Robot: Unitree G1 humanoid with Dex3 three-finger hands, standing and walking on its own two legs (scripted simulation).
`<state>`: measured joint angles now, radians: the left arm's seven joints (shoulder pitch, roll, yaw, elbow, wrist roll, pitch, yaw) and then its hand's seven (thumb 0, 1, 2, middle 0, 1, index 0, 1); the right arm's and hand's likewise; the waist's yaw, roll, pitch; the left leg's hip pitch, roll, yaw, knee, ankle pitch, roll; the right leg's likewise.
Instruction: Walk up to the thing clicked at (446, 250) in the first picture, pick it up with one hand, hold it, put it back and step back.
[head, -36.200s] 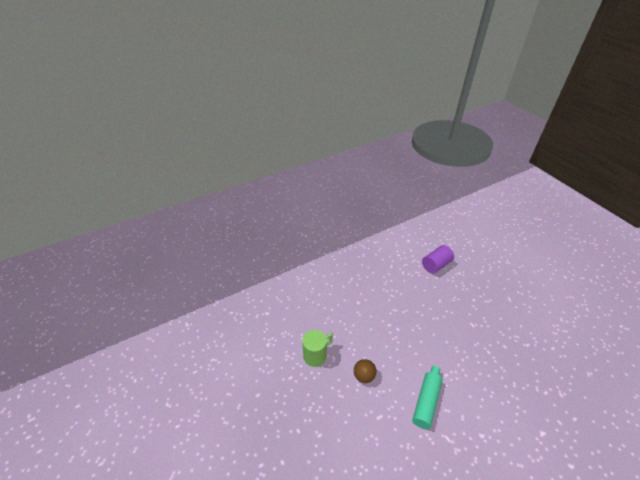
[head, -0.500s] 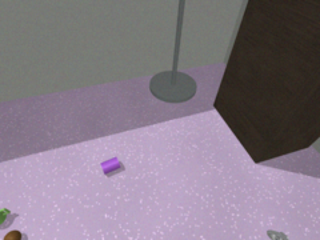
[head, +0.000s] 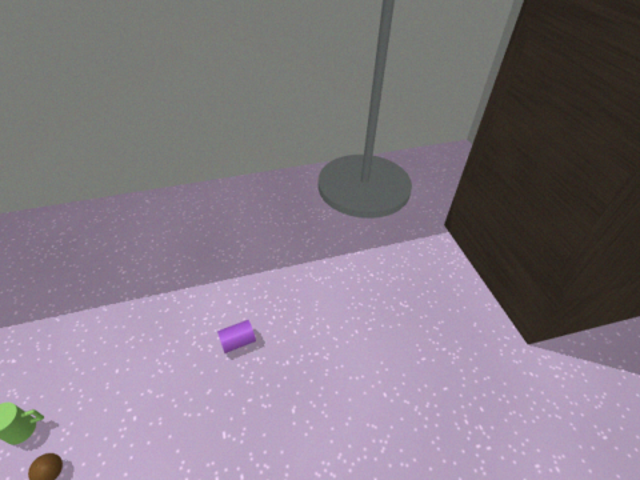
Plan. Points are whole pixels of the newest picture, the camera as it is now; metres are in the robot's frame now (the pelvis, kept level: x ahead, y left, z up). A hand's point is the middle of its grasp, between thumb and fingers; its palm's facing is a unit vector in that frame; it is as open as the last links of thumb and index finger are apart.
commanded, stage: walk up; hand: left
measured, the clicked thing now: (236, 336) +0.75 +0.28 -0.73
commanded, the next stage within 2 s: stand in 0.72 s
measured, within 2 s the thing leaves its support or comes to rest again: neither
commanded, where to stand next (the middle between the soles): +0.37 +0.03 m, yaw +2 degrees
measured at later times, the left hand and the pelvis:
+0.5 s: hand out of the picture +0.12 +0.26 -0.15, palm faces +0.05 -0.93 -0.36, open 7.4 cm; pelvis +0.03 +0.00 +0.00, yaw +1 degrees
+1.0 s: hand out of the picture +0.08 +0.25 -0.14, palm faces +0.00 -0.94 -0.33, open 7.4 cm; pelvis +0.02 +0.00 +0.01, yaw +1 degrees
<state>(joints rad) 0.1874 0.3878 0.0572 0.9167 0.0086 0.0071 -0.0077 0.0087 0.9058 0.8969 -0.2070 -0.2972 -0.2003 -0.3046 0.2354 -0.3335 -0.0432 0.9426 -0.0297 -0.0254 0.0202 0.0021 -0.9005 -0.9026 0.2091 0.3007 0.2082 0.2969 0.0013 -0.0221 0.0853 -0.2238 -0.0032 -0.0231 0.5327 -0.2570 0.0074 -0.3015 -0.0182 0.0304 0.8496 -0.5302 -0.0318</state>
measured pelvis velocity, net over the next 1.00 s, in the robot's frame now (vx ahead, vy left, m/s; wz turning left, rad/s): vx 0.02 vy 0.00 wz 0.01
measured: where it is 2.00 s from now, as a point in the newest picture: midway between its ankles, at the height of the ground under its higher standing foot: outside the picture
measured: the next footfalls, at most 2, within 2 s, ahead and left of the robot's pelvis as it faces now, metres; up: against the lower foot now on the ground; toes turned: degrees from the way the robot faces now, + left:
none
